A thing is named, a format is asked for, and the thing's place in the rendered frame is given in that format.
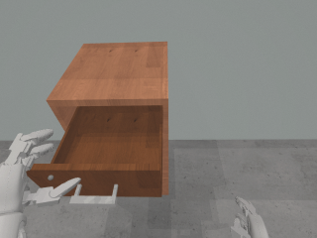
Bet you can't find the drawer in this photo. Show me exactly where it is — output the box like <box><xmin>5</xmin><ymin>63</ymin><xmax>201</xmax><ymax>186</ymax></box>
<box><xmin>26</xmin><ymin>105</ymin><xmax>163</xmax><ymax>197</ymax></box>

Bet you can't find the right robot hand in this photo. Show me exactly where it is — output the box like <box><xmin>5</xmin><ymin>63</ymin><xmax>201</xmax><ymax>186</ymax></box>
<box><xmin>231</xmin><ymin>196</ymin><xmax>269</xmax><ymax>238</ymax></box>

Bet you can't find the robot left forearm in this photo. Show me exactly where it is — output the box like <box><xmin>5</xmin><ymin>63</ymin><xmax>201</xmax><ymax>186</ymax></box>
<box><xmin>0</xmin><ymin>212</ymin><xmax>28</xmax><ymax>238</ymax></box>

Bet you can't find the handle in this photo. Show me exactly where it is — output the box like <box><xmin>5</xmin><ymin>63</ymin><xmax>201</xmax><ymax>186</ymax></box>
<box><xmin>69</xmin><ymin>183</ymin><xmax>118</xmax><ymax>207</ymax></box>

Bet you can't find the cabinet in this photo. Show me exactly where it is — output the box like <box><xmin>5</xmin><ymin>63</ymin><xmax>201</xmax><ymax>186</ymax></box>
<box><xmin>46</xmin><ymin>42</ymin><xmax>169</xmax><ymax>195</ymax></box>

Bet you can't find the left robot hand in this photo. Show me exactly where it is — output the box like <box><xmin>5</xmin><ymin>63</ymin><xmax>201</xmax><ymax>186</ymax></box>
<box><xmin>0</xmin><ymin>129</ymin><xmax>81</xmax><ymax>214</ymax></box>

